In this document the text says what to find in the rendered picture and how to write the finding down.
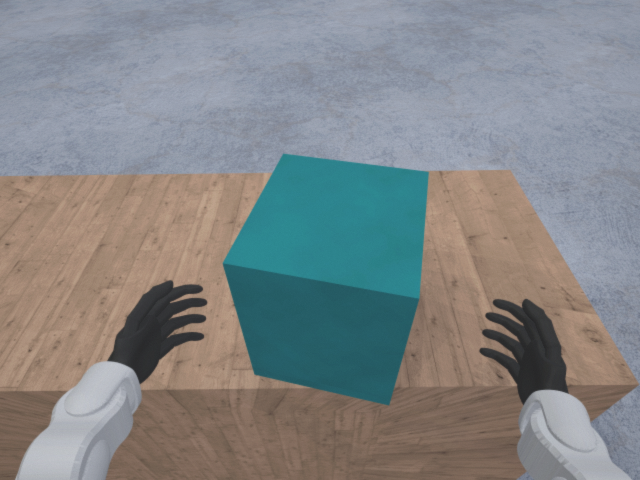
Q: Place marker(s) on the right robot forearm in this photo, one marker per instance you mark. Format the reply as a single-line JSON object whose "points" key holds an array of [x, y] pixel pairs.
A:
{"points": [[559, 443]]}

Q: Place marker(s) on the left robot hand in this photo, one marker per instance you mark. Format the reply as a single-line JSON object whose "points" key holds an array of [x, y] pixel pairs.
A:
{"points": [[143, 341]]}

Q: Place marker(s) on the pedestal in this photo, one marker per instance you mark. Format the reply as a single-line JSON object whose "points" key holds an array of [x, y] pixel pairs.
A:
{"points": [[77, 253]]}

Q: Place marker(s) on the left robot forearm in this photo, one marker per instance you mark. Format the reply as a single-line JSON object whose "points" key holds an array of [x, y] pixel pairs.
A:
{"points": [[88, 424]]}

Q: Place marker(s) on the right robot hand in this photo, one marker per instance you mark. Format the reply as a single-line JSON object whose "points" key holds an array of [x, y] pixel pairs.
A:
{"points": [[539, 363]]}

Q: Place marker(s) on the carton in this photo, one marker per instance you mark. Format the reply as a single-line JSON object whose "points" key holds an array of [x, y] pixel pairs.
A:
{"points": [[325, 274]]}

